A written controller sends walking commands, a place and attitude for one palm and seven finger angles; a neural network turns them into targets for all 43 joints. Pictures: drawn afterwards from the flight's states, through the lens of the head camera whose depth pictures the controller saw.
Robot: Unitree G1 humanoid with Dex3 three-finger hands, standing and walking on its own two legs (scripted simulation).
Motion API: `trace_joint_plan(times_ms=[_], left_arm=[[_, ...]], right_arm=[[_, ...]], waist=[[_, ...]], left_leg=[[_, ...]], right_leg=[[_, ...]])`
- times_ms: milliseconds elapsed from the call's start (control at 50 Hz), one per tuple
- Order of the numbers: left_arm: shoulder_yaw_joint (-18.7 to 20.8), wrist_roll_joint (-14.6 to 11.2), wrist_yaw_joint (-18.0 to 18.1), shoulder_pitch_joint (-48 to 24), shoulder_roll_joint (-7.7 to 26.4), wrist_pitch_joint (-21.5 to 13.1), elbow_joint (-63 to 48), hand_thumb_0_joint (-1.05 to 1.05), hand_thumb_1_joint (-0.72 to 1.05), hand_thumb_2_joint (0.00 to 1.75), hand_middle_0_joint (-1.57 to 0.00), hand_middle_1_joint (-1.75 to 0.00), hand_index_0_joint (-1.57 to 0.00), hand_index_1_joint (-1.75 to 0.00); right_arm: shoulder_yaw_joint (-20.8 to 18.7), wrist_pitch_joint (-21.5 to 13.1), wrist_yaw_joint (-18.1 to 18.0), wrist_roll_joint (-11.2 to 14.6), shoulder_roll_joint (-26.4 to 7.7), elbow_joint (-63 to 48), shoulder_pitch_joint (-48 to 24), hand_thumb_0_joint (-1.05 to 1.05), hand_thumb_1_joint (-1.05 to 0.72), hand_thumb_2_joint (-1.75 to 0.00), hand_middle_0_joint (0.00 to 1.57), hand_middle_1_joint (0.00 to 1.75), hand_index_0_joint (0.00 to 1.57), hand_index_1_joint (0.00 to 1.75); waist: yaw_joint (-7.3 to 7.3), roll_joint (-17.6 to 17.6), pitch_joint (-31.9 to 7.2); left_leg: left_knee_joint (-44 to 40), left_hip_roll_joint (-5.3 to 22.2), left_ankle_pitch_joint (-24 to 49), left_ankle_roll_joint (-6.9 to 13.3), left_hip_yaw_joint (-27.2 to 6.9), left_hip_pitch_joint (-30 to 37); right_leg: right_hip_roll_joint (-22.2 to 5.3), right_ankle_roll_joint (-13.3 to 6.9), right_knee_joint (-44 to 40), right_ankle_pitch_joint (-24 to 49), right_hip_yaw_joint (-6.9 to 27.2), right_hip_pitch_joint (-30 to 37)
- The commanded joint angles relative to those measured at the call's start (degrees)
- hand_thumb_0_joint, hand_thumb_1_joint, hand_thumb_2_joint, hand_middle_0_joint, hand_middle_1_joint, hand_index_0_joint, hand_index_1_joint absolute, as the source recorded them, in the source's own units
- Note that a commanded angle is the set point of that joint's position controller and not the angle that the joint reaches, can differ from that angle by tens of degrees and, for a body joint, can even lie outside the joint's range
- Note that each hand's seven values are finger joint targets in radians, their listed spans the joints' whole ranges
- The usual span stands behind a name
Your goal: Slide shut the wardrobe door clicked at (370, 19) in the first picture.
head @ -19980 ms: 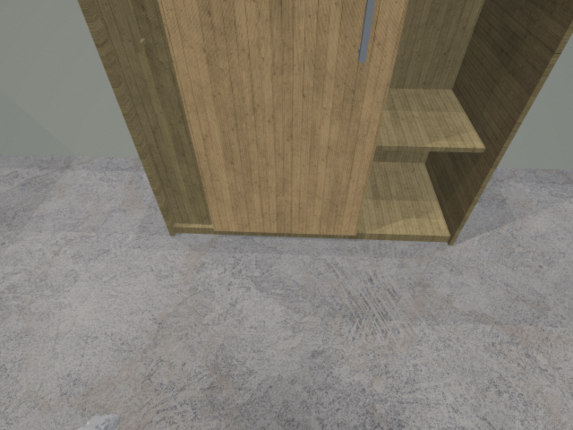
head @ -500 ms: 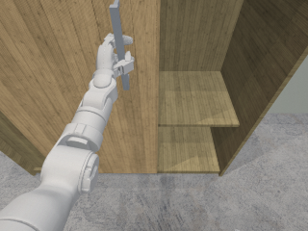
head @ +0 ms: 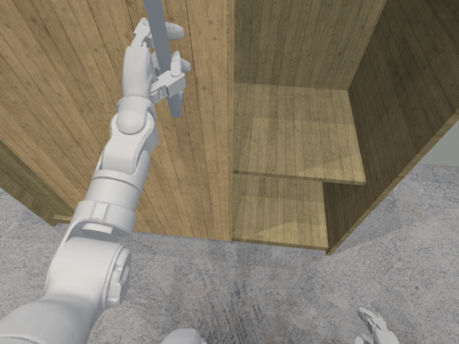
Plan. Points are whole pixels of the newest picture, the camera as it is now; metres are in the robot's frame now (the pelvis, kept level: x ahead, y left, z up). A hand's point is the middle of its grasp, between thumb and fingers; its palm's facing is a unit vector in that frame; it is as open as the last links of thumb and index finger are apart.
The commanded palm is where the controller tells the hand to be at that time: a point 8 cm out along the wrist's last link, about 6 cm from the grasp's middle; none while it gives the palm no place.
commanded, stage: step sideways, sliding the door along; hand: left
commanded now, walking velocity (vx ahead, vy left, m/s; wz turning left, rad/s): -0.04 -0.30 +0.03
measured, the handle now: (167, 51) +0.51 +0.17 +0.21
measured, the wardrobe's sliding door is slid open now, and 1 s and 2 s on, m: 0.42 0.35 0.32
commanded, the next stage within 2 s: stop walking and hold the door there in 1.86 s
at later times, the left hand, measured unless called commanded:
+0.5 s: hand (194, 74) +0.47 +0.12 +0.20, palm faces +0.42 -0.91 -0.05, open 6.3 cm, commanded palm +0.44 +0.07 +0.21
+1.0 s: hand (231, 80) +0.46 +0.06 +0.20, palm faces +0.17 -0.99 -0.01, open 6.2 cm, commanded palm +0.44 +0.04 +0.19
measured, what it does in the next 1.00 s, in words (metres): walks ahead: right foot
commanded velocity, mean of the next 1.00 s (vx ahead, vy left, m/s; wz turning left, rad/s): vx -0.15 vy -0.10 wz -0.16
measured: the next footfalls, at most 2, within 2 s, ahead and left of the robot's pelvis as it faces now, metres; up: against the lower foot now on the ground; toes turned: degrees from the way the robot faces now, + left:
right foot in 0.22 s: +0.15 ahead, -0.22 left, +0.00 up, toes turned +5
left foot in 1.24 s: +0.13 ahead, +0.09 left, +0.00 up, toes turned +15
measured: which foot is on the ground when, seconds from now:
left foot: down 0.00-1.00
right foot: up 0.00-0.20, down 0.22-1.00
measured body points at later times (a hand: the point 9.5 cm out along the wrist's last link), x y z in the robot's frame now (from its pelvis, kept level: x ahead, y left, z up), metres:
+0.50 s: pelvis +0.08 -0.13 +0.01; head +0.17 -0.12 +0.44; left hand +0.44 +0.16 +0.20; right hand +0.34 -0.30 -0.11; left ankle +0.01 +0.10 -0.71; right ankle +0.11 -0.23 -0.73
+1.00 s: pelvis +0.14 -0.07 +0.02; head +0.23 -0.07 +0.46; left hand +0.45 +0.11 +0.20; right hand +0.40 -0.21 -0.09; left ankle +0.01 +0.10 -0.71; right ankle +0.12 -0.23 -0.71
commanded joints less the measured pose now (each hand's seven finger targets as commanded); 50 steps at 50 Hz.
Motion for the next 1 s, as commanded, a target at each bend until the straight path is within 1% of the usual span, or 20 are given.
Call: trace_joint_plan(times_ms=[0, 20, 40, 120, 200, 240, 280, 360, 440, 480, 500, 560, 620, 660, 800, 820, 880, 900, 940, 980], left_arm=[[-11.08, -0.30, -5.85, -35.15, -8.10, -5.84, -24.00, 0.00, 0.90, 0.90, -0.45, -1.40, -0.45, -1.40], [-11.26, 0.42, -6.16, -34.93, -6.83, -4.78, -25.98, 0.00, 0.90, 0.90, -0.45, -1.40, -0.45, -1.40], [-10.38, 0.60, -6.11, -34.83, -5.63, -4.59, -29.01, 0.00, 0.90, 0.90, -0.45, -1.40, -0.45, -1.40], [-13.60, 1.64, -6.09, -33.67, -8.59, -5.30, -32.10, 0.00, 0.90, 0.90, -0.45, -1.40, -0.45, -1.40], [-12.93, 2.52, -5.68, -31.49, -6.94, -5.08, -33.93, 0.00, 0.90, 0.90, -0.45, -1.40, -0.45, -1.40], [-12.20, 2.90, -4.80, -30.03, -5.12, -4.73, -35.26, 0.00, 0.90, 0.90, -0.45, -1.40, -0.45, -1.40], [-11.11, 3.02, -4.68, -27.40, -4.28, -4.14, -37.12, 0.00, 0.90, 0.90, -0.45, -1.40, -0.45, -1.40], [-13.87, 2.75, -4.41, -23.12, -7.52, -4.83, -42.38, 0.00, 0.90, 0.90, -0.45, -1.40, -0.45, -1.40], [-15.76, 3.27, -4.17, -18.44, -8.76, -5.23, -46.40, 0.00, 0.90, 0.90, -0.45, -1.40, -0.45, -1.40], [-16.37, 3.81, -4.18, -16.02, -8.86, -5.75, -48.79, 0.00, 0.90, 0.90, -0.45, -1.40, -0.45, -1.40], [-16.38, 3.73, -3.74, -15.06, -8.12, -5.94, -49.83, 0.00, 0.90, 0.90, -0.45, -1.40, -0.45, -1.40], [-19.27, 4.24, -3.88, -10.36, -10.69, -6.31, -54.17, 0.00, 0.90, 0.90, -0.45, -1.40, -0.45, -1.40], [-21.68, 4.37, -3.78, -5.38, -12.80, -6.29, -57.15, 0.00, 0.90, 0.90, -0.45, -1.40, -0.45, -1.40], [-23.31, 4.59, -4.10, -3.52, -13.84, -6.69, -61.71, 0.00, 0.90, 0.90, -0.45, -1.40, -0.45, -1.40], [-27.67, 5.79, -2.99, 4.37, -15.82, -6.91, -67.78, 0.00, 0.90, 0.90, -0.45, -1.40, -0.45, -1.40], [-29.20, 6.08, -3.00, 7.02, -17.61, -6.72, -67.57, 0.00, 0.90, 0.90, -0.45, -1.40, -0.45, -1.40], [-25.43, 6.05, -3.39, 9.18, -14.15, -7.36, -67.83, 0.00, 0.90, 0.90, -0.45, -1.40, -0.45, -1.40], [-24.60, 6.01, -3.41, 9.68, -12.45, -7.43, -67.94, 0.00, 0.90, 0.90, -0.45, -1.40, -0.45, -1.40], [-25.44, 5.93, -4.43, 12.21, -14.62, -7.79, -67.00, 0.00, 0.90, 0.90, -0.45, -1.40, -0.45, -1.40], [-23.99, 5.99, -4.98, 12.16, -13.26, -8.19, -66.76, 0.00, 0.90, 0.90, -0.45, -1.40, -0.45, -1.40]], right_arm=[[-2.75, 0.00, 3.15, 0.31, -7.05, -8.29, -5.93, 0.00, -0.90, -0.90, 0.20, 0.30, 0.20, 0.30], [-3.06, 0.27, 2.82, 0.09, -6.30, -8.40, -6.12, 0.00, -0.90, -0.90, 0.20, 0.30, 0.20, 0.30], [-3.27, 0.05, 2.68, 0.23, -6.38, -8.90, -5.40, 0.00, -0.90, -0.90, 0.20, 0.30, 0.20, 0.30], [-3.81, -1.10, 3.26, 1.21, -6.53, -10.98, -6.71, 0.00, -0.90, -0.90, 0.20, 0.30, 0.20, 0.30], [-3.75, -0.71, 3.22, 1.99, -6.35, -12.43, -9.06, 0.00, -0.90, -0.90, 0.20, 0.30, 0.20, 0.30], [-3.55, -0.01, 3.26, 2.29, -4.66, -11.77, -8.25, 0.00, -0.90, -0.90, 0.20, 0.30, 0.20, 0.30], [-3.96, -0.11, 2.91, 2.31, -3.76, -11.12, -9.20, 0.00, -0.90, -0.90, 0.20, 0.30, 0.20, 0.30], [-3.32, -1.27, 2.56, 1.58, -2.15, -11.43, -10.90, 0.00, -0.90, -0.90, 0.20, 0.30, 0.20, 0.30], [-3.55, -1.90, 2.52, 1.45, -2.75, -12.53, -10.99, 0.00, -0.90, -0.90, 0.20, 0.30, 0.20, 0.30], [-3.39, -2.11, 2.54, 1.26, -2.54, -13.17, -11.49, 0.00, -0.90, -0.90, 0.20, 0.30, 0.20, 0.30], [-3.57, -2.21, 2.28, 1.40, -3.17, -12.74, -12.02, 0.00, -0.90, -0.90, 0.20, 0.30, 0.20, 0.30], [-3.37, -1.78, 2.73, 0.94, -3.05, -13.92, -12.11, 0.00, -0.90, -0.90, 0.20, 0.30, 0.20, 0.30], [-3.82, -1.46, 3.34, 0.77, -4.25, -14.51, -11.62, 0.00, -0.90, -0.90, 0.20, 0.30, 0.20, 0.30], [-3.36, -1.82, 4.16, 0.89, -4.00, -16.11, -12.01, 0.00, -0.90, -0.90, 0.20, 0.30, 0.20, 0.30], [-2.57, -0.97, 5.05, 0.84, -3.38, -16.68, -13.18, 0.00, -0.90, -0.90, 0.20, 0.30, 0.20, 0.30], [-2.43, -0.54, 5.27, 0.53, -2.52, -17.56, -13.41, 0.00, -0.90, -0.90, 0.20, 0.30, 0.20, 0.30], [-2.69, 0.38, 5.55, 0.04, -2.88, -17.78, -12.20, 0.00, -0.90, -0.90, 0.20, 0.30, 0.20, 0.30], [-2.99, 0.70, 5.67, -0.10, -4.22, -17.32, -11.98, 0.00, -0.90, -0.90, 0.20, 0.30, 0.20, 0.30], [-2.35, 1.40, 6.50, -0.64, -3.01, -18.32, -11.55, 0.00, -0.90, -0.90, 0.20, 0.30, 0.20, 0.30], [-1.85, 1.68, 6.83, -0.80, -2.32, -18.43, -11.92, 0.00, -0.90, -0.90, 0.20, 0.30, 0.20, 0.30]], waist=[[-4.70, 6.79, -26.82], [-5.09, 3.42, -23.62], [-5.48, 3.70, -23.76], [-6.32, 8.65, -29.62], [-5.64, 8.27, -29.28], [-6.18, 4.21, -29.96], [-5.38, -2.22, -33.14], [-4.36, 0.55, -34.03], [-3.74, -2.78, -34.34], [-3.24, -6.50, -34.14], [-3.05, -5.36, -33.41], [-3.12, -3.41, -33.95], [-3.51, 2.11, -34.82], [-3.75, 3.48, -34.02], [-3.46, -1.30, -33.15], [-3.43, -0.16, -33.31], [-3.93, 0.70, -32.00], [-4.00, 3.62, -30.71], [-4.24, 8.92, -28.66], [-4.32, 9.44, -26.74]], left_leg=[[-6.82, 25.85, 45.36, 11.32, -29.69, 35.35], [-6.71, 24.50, 42.58, 10.32, -25.16, 31.83], [-5.59, 22.22, 42.12, 9.42, -21.48, 31.06], [-3.93, 14.28, 36.59, 4.35, -7.82, 23.79], [-0.24, 9.50, 23.52, 0.86, -3.01, 14.26], [3.42, 6.17, 25.88, -1.37, -2.61, 13.45], [6.44, 4.42, 23.99, -2.55, -2.72, 12.45], [1.67, 5.45, 24.03, -1.42, -1.84, 14.74], [-0.02, 5.75, 25.14, -1.43, -0.04, 15.49], [1.01, 4.65, 18.22, -1.56, 1.29, 12.70], [-0.73, 4.98, 16.87, -1.67, 1.65, 11.60], [-2.17, 5.73, 22.26, -0.94, 1.99, 14.79], [-2.53, 8.21, 39.51, 0.11, 1.61, 23.30], [-0.97, 8.35, 44.86, 0.33, 2.78, 26.34], [-2.08, 7.06, 38.06, -0.72, 4.75, 18.83], [-2.02, 7.02, 38.50, -0.48, 4.34, 19.60], [-3.69, 9.22, 48.72, -0.02, 4.45, 25.92], [-5.42, 10.99, 53.31, 0.15, 3.81, 27.33], [-4.90, 12.72, 61.86, 0.96, 3.58, 33.09], [-2.88, 12.44, 62.46, 0.41, 5.37, 32.96]], right_leg=[[-7.00, 1.00, 23.90, -10.36, 19.03, -21.99], [-7.72, 1.17, 18.53, -9.96, 18.39, -22.64], [-8.12, 1.21, 11.94, -8.14, 16.20, -20.85], [-4.84, 2.24, -4.07, 6.03, 5.55, -1.37], [-4.36, 3.01, -7.97, 20.15, 1.61, 8.84], [-7.49, 1.99, -8.36, 35.11, 4.33, 8.88], [-10.69, 0.60, -7.26, 44.52, 7.41, 12.15], [-10.36, 3.27, -8.91, 43.98, 6.30, 11.39], [-10.23, 4.27, -10.03, 48.45, 6.48, 13.58], [-11.41, 4.15, -10.27, 55.27, 7.52, 16.52], [-12.18, 3.52, -8.98, 55.91, 8.09, 16.93], [-11.07, 4.35, -8.97, 54.81, 7.49, 14.55], [-8.56, 4.76, -8.01, 46.44, 5.06, 8.18], [-7.27, 4.35, -9.47, 42.61, 4.19, 5.69], [-9.07, 3.42, -6.39, 54.62, 5.35, 10.37], [-8.64, 3.48, -6.92, 52.19, 5.61, 9.01], [-5.24, 4.28, -6.86, 39.15, 3.10, 2.56], [-4.64, 4.33, -4.39, 30.44, 2.73, -0.47], [-2.30, 3.93, -5.79, 15.92, 2.06, -7.74], [-1.25, 3.65, -9.99, 16.60, 1.11, -7.45]])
